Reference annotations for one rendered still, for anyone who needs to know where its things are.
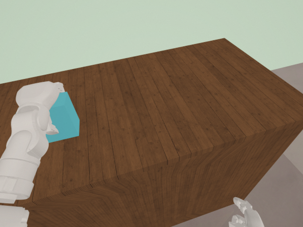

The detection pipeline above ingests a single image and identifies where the left robot forearm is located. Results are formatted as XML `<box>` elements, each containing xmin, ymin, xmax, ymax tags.
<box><xmin>0</xmin><ymin>102</ymin><xmax>50</xmax><ymax>204</ymax></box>

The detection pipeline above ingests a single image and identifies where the table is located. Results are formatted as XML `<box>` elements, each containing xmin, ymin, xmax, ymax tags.
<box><xmin>0</xmin><ymin>38</ymin><xmax>303</xmax><ymax>227</ymax></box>

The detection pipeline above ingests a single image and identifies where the left robot hand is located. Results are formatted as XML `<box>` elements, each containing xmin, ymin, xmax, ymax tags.
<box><xmin>16</xmin><ymin>81</ymin><xmax>65</xmax><ymax>135</ymax></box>

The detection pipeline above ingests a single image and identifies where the robot left upper arm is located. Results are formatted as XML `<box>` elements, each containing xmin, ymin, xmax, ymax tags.
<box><xmin>0</xmin><ymin>205</ymin><xmax>29</xmax><ymax>227</ymax></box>

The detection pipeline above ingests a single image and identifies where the sponge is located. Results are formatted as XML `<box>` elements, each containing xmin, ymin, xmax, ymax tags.
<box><xmin>46</xmin><ymin>92</ymin><xmax>80</xmax><ymax>143</ymax></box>

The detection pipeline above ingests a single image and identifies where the right robot hand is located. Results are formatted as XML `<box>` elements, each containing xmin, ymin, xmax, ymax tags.
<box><xmin>229</xmin><ymin>197</ymin><xmax>264</xmax><ymax>227</ymax></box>

